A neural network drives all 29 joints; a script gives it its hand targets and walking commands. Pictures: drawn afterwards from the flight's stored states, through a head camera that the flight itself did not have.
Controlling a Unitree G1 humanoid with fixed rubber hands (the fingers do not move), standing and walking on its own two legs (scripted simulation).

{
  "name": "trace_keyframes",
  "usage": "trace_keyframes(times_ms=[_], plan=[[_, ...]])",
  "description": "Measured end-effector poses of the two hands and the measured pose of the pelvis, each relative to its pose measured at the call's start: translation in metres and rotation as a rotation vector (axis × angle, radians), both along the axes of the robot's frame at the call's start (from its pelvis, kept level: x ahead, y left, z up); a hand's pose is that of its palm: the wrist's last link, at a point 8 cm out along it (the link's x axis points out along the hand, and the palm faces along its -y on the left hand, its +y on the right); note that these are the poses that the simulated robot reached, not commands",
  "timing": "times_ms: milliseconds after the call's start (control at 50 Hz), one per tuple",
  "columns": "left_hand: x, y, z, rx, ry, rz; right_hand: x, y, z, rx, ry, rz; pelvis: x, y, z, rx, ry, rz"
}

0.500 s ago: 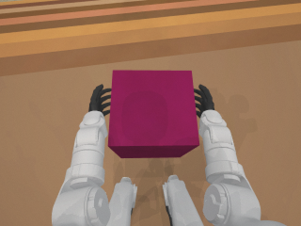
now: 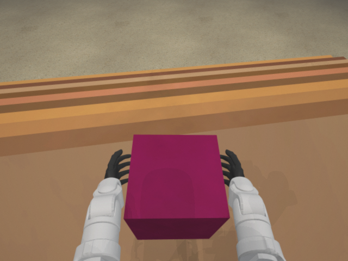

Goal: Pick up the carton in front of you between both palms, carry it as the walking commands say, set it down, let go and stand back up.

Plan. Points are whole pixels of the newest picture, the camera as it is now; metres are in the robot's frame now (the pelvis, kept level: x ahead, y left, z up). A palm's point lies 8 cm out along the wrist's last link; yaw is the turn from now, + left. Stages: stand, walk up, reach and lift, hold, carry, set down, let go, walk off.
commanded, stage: reach and lift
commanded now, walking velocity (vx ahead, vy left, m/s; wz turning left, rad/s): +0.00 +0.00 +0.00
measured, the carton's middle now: (174, 190) +0.31 +0.00 -0.08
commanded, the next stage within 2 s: hold in 1.18 s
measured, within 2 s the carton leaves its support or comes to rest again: neither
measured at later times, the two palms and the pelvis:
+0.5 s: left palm (105, 178) +0.29 +0.15 +0.05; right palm (242, 177) +0.29 -0.15 +0.05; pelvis -0.01 +0.00 +0.02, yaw +0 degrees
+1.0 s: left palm (104, 173) +0.30 +0.15 +0.06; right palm (243, 172) +0.30 -0.15 +0.06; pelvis +0.01 +0.00 +0.03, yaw +0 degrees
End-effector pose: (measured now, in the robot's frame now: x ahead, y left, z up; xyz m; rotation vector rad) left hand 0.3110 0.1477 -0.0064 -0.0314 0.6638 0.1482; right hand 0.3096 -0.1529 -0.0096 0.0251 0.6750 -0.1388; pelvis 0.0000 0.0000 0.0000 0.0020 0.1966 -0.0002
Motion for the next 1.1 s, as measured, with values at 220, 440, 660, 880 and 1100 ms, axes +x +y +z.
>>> trace_keyframes(times_ms=[220, 440, 660, 880, 1100], plan=[[-0.015, 0.004, 0.05, 0.031, -0.011, -0.028, -0.014, 0.003, 0.052, -0.032, -0.011, 0.023, 0.005, 0.0, 0.02, -0.003, -0.191, 0.004], [-0.021, 0.003, 0.054, 0.031, 0.01, -0.032, -0.021, 0.002, 0.055, -0.03, 0.01, 0.02, -0.008, 0.0, 0.02, -0.003, -0.25, 0.0], [-0.017, 0.002, 0.059, 0.036, 0.002, -0.035, -0.017, 0.002, 0.06, -0.032, 0.001, 0.023, -0.005, 0.0, 0.022, -0.003, -0.26, 0.002], [-0.014, 0.003, 0.064, 0.05, 0.004, -0.042, -0.013, 0.002, 0.065, -0.047, 0.003, 0.035, 0.005, -0.001, 0.025, -0.003, -0.266, 0.003], [-0.014, 0.003, 0.069, 0.054, 0.003, -0.047, -0.015, 0.003, 0.07, -0.051, 0.002, 0.036, 0.009, 0.0, 0.026, -0.004, -0.281, 0.001]])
